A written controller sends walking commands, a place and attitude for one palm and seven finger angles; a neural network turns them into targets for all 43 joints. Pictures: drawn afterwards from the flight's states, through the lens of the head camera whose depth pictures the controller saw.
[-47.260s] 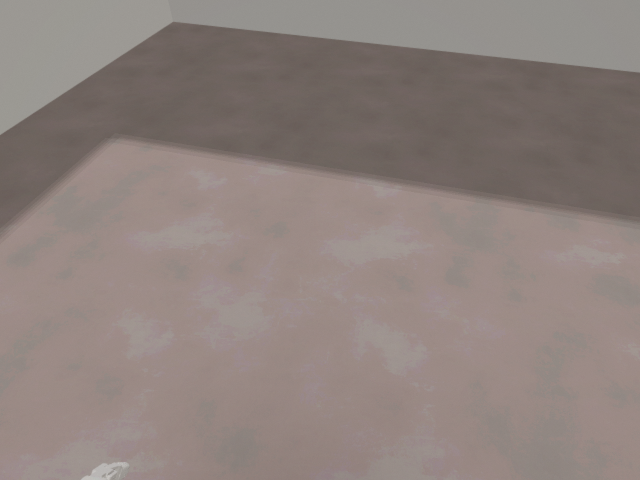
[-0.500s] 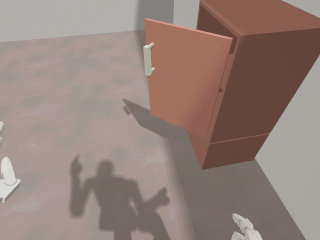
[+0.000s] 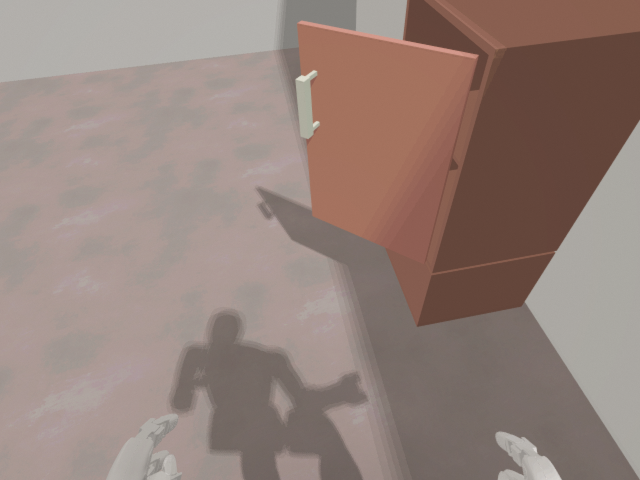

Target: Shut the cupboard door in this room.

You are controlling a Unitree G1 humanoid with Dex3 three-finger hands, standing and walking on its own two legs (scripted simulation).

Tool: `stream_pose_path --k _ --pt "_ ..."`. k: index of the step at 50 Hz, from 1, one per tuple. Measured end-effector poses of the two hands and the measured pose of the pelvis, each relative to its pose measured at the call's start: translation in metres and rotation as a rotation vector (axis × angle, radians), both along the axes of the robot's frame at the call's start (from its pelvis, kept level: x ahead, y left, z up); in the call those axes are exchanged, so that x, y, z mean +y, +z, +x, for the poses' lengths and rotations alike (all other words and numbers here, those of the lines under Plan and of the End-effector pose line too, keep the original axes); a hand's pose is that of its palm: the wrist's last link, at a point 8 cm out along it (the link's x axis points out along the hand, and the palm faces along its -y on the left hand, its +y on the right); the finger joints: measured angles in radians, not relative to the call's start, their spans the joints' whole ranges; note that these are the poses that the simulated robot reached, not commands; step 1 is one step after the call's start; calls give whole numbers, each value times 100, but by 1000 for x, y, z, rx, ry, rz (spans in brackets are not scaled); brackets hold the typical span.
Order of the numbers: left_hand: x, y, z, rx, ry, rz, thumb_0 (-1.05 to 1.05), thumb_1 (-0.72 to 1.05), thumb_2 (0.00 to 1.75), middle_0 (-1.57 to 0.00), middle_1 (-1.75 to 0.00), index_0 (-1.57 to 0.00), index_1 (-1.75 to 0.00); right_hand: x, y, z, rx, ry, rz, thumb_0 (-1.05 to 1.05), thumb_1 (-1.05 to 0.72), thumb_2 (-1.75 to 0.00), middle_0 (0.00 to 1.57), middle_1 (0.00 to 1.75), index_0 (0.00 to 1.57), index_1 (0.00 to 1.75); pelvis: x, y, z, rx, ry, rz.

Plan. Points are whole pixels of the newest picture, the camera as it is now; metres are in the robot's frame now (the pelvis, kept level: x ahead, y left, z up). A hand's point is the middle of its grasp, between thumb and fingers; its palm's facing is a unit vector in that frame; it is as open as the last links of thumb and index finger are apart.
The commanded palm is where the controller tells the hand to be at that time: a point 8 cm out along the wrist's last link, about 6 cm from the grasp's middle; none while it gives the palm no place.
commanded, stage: let the arm hang, fingers relaxed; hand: left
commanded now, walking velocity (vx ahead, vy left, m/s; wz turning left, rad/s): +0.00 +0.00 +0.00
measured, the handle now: (309, 104) +0.93 +0.06 +0.00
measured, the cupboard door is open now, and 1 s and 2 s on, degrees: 46 46 46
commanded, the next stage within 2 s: look to check the result in 0.88 s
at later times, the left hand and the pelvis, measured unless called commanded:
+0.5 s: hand out of the picture -0.05 +0.19 -0.16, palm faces +0.03 -0.97 -0.23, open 7.3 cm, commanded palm none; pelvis -0.01 +0.00 +0.01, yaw +0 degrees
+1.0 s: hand out of the picture -0.02 +0.17 -0.16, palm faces +0.02 -0.98 -0.17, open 7.3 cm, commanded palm none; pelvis +0.00 +0.00 +0.01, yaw -1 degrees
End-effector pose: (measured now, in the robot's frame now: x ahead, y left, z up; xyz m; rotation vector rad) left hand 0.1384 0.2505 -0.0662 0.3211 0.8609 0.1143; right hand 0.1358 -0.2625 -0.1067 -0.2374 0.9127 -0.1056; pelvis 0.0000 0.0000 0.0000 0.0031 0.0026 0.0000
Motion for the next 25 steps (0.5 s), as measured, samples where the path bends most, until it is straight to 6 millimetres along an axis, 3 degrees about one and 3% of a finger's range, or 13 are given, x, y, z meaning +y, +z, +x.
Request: stream_pose_path --k 3,5,9,13,19,25 --pt "-32 -48 -55 214 39 -118 1 91 90 -20 -30 -20 -30 1 -5 -38 141 -14 -17 1 -91 -89 20 30 20 29 -5 1 -3 -11 5 3" --pt "-37 -64 -84 283 124 -149 -1 96 90 -21 -30 -21 -30 2 -7 -66 239 -24 -27 1 -91 -89 20 30 20 29 -9 3 -5 -17 15 -2" --pt "-29 -75 -130 408 173 -145 -2 100 90 -21 -30 -21 -30 7 -10 -114 394 -58 -28 1 -91 -89 20 30 20 29 -13 6 -8 -24 24 -16" --pt "-22 -72 -167 517 202 -127 -1 97 90 -21 -30 -21 -30 15 -16 -145 472 -103 -3 1 -91 -89 20 30 20 29 -9 8 -10 -27 22 -24" --pt "-13 -63 -195 594 227 -96 0 93 90 -20 -30 -20 -30 33 -26 -168 508 -140 48 1 -91 -89 20 30 20 29 -2 10 -12 -31 9 -21" --pt "-12 -63 -190 583 223 -95 0 91 90 -20 -30 -20 -30 50 -31 -173 506 -154 84 0 -91 -89 20 30 20 29 3 11 -12 -33 -2 -16"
